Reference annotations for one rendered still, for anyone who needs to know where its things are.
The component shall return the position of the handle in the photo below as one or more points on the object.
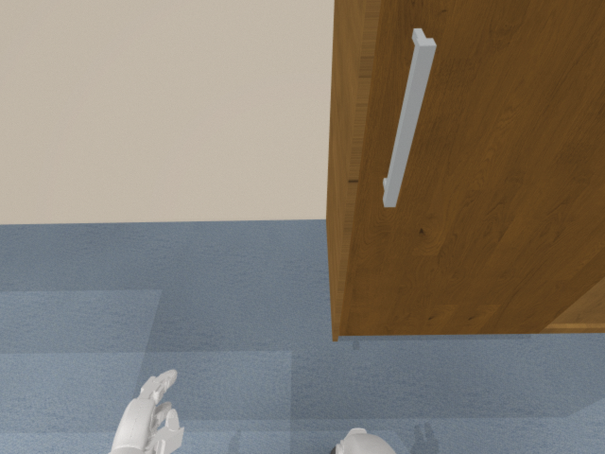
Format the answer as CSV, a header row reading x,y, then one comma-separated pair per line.
x,y
420,67

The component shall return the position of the right robot shin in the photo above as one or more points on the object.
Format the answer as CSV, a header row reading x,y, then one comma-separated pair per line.
x,y
355,431

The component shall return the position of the right robot thigh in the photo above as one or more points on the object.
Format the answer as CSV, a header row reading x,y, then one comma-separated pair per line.
x,y
363,443

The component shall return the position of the wardrobe door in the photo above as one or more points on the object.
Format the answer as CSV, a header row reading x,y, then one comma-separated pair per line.
x,y
499,225
589,308

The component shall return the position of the left robot hand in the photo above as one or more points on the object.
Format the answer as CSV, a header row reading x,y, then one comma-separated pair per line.
x,y
139,423

